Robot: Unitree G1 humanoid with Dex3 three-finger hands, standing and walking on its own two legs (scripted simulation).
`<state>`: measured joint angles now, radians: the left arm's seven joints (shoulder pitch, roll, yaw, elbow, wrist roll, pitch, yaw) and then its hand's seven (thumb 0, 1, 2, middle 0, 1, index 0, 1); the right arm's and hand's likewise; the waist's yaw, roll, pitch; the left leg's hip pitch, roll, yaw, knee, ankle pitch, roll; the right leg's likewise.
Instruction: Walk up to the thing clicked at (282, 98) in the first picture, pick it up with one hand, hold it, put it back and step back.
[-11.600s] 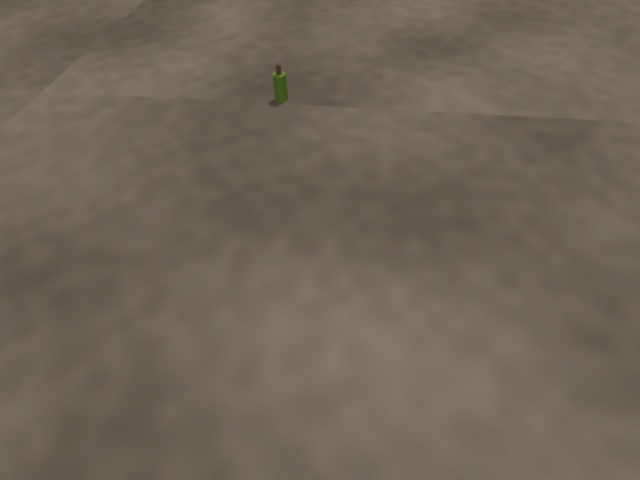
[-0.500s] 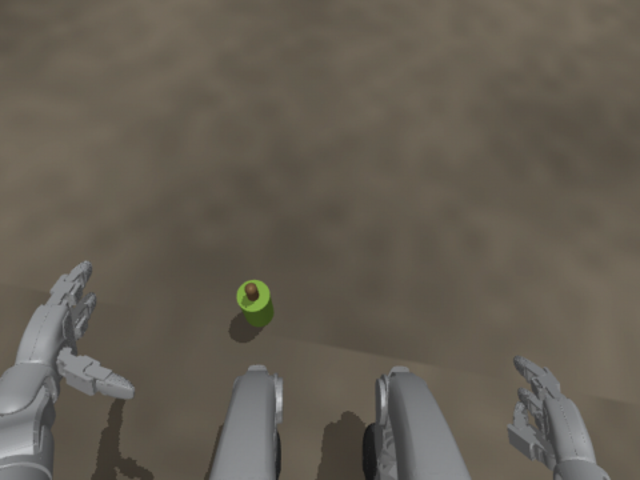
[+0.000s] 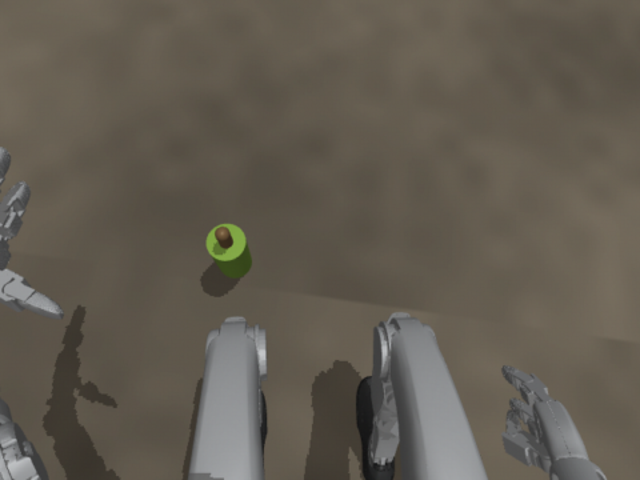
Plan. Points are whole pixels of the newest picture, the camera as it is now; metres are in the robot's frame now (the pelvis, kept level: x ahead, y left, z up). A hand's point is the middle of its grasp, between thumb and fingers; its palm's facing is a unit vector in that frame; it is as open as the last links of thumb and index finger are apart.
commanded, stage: go down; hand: left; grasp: from the side
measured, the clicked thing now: (229, 248) +0.47 +0.18 -0.37
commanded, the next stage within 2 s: approach in 0.86 s
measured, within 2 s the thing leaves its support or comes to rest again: neither
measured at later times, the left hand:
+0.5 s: hand (43, 228) +0.40 +0.35 -0.07, palm faces +0.02 -1.00 -0.09, open 17.6 cm
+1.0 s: hand (42, 218) +0.41 +0.36 -0.07, palm faces +0.01 -1.00 -0.08, open 17.6 cm
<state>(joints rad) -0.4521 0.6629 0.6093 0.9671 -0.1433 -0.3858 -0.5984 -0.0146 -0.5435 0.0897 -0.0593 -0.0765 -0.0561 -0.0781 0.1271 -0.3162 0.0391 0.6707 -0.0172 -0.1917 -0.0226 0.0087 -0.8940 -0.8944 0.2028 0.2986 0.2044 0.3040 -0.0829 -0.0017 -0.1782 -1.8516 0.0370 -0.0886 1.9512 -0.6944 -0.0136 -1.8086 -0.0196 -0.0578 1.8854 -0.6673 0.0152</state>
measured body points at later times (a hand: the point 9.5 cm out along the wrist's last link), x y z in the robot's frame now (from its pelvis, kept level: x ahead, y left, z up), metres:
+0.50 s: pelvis -0.02 +0.00 -0.06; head +0.18 +0.06 +0.34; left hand +0.39 +0.41 -0.06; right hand +0.12 -0.27 -0.17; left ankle +0.06 +0.13 -0.45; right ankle +0.08 -0.13 -0.45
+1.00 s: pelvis -0.02 +0.00 -0.08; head +0.18 +0.06 +0.31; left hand +0.41 +0.41 -0.06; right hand +0.11 -0.28 -0.18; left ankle +0.06 +0.13 -0.45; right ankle +0.08 -0.13 -0.45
